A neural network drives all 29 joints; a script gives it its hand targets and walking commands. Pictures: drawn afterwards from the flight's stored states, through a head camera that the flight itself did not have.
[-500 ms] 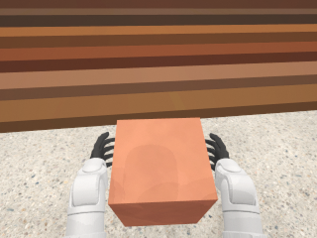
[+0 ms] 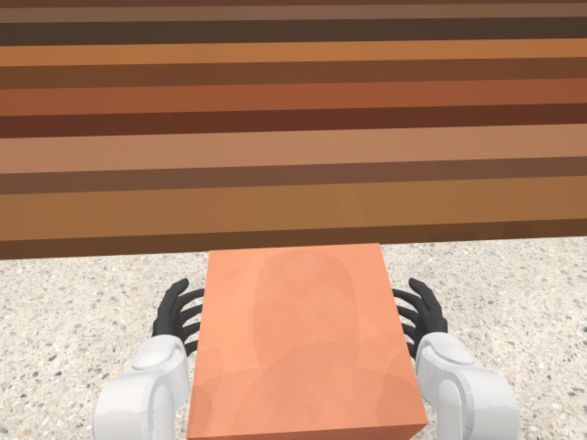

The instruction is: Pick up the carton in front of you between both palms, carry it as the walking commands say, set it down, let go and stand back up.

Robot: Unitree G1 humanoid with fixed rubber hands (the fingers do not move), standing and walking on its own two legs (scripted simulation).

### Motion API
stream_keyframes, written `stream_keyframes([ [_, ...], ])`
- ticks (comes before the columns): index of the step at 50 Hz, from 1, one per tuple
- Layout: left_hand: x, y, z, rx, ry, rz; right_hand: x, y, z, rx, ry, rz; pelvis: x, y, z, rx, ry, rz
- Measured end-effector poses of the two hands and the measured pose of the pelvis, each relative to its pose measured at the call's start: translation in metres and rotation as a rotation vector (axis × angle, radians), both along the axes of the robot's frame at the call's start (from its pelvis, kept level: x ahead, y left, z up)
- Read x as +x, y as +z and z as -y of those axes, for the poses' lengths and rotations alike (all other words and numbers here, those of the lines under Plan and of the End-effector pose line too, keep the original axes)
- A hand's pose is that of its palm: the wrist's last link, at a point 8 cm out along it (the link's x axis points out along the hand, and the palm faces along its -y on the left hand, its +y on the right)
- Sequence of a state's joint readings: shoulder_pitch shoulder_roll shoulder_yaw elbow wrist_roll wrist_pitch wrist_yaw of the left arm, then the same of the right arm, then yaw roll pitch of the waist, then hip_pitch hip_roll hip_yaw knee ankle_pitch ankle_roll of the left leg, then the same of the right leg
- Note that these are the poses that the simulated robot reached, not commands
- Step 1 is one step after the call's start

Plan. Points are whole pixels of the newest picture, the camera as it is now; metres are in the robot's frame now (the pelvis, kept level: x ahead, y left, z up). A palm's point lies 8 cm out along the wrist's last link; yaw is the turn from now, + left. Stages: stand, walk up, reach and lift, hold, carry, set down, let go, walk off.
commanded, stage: carry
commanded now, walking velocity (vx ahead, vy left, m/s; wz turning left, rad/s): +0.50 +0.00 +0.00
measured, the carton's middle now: (299, 365) +0.23 +0.01 +0.01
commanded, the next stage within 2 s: none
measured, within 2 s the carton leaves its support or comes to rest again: neither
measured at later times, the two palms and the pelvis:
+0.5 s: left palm (204, 172) +0.56 +0.18 +0.08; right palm (369, 182) +0.53 -0.11 +0.08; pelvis +0.32 +0.05 +0.01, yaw -3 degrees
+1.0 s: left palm (247, 61) +0.94 +0.14 +0.13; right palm (369, 66) +0.95 -0.17 +0.12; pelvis +0.65 -0.02 +0.00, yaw +0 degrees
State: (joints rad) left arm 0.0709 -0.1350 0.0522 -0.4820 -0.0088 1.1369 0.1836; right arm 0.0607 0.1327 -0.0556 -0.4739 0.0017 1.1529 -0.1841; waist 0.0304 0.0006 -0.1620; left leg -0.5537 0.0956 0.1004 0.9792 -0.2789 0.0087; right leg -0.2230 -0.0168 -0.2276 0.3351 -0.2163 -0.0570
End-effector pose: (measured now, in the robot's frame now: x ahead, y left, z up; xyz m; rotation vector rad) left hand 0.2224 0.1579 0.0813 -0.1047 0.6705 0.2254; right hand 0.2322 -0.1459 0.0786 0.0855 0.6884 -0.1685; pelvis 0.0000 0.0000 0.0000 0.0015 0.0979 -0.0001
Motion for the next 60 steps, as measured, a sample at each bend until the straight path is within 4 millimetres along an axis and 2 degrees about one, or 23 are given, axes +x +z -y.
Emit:
stream_keyframes([
  [4,0.047,0.006,-0.004,0.003,0.008,0.021,0.047,0.003,-0.003,0.000,-0.009,0.019,0.048,0.003,-0.004,0.012,-0.006,0.004],
  [8,0.103,0.004,-0.010,0.001,-0.015,0.050,0.096,0.002,-0.010,0.007,-0.023,0.049,0.103,-0.004,-0.014,0.010,-0.008,0.016],
  [11,0.150,-0.005,-0.017,-0.014,-0.036,0.069,0.138,-0.004,-0.019,0.006,-0.023,0.071,0.150,-0.015,-0.025,0.004,-0.019,0.025],
  [14,0.202,-0.022,-0.026,-0.031,-0.059,0.070,0.182,-0.016,-0.030,-0.009,-0.030,0.073,0.196,-0.030,-0.038,0.020,-0.036,0.038],
  [16,0.229,-0.029,-0.029,-0.031,-0.081,0.023,0.204,-0.022,-0.032,-0.013,-0.049,0.026,0.219,-0.027,-0.045,0.016,-0.049,0.032],
  [18,0.253,-0.028,-0.028,-0.026,-0.106,-0.015,0.220,-0.022,-0.032,-0.009,-0.075,-0.012,0.240,-0.018,-0.050,0.003,-0.060,0.026],
  [22,0.302,-0.016,-0.025,-0.030,-0.145,-0.019,0.258,-0.008,-0.031,-0.019,-0.108,-0.019,0.285,-0.001,-0.054,-0.021,-0.059,0.018],
  [27,0.363,0.000,-0.027,-0.028,-0.131,0.027,0.325,0.010,-0.031,-0.027,-0.090,0.026,0.350,0.007,-0.049,-0.035,-0.045,0.016],
  [33,0.442,0.013,-0.019,-0.025,-0.074,0.115,0.420,0.021,-0.023,-0.013,-0.041,0.116,0.437,-0.003,-0.032,-0.019,-0.032,0.029],
  [39,0.546,0.016,0.005,0.013,-0.042,0.205,0.533,0.011,0.004,0.016,-0.022,0.205,0.534,-0.034,-0.004,-0.013,-0.004,0.054],
  [42,0.590,0.019,0.011,0.024,-0.015,0.166,0.586,0.011,0.010,0.013,0.013,0.167,0.565,-0.028,0.007,-0.003,0.000,0.048],
  [46,0.647,0.038,0.014,0.023,0.018,0.170,0.651,0.029,0.014,0.047,-0.002,0.167,0.606,-0.012,0.015,0.010,0.002,0.036],
  [53,0.770,0.059,0.024,0.010,-0.002,0.177,0.763,0.051,0.026,0.025,-0.063,0.170,0.691,0.001,0.017,0.018,-0.016,0.017],
  [57,0.847,0.058,0.025,0.007,-0.014,0.176,0.832,0.054,0.029,0.017,-0.096,0.171,0.745,-0.002,0.011,0.007,-0.028,0.014],
  [60,0.906,0.050,0.020,-0.004,-0.015,0.178,0.887,0.050,0.025,0.006,-0.111,0.175,0.790,-0.011,0.003,-0.003,-0.033,0.014],
])
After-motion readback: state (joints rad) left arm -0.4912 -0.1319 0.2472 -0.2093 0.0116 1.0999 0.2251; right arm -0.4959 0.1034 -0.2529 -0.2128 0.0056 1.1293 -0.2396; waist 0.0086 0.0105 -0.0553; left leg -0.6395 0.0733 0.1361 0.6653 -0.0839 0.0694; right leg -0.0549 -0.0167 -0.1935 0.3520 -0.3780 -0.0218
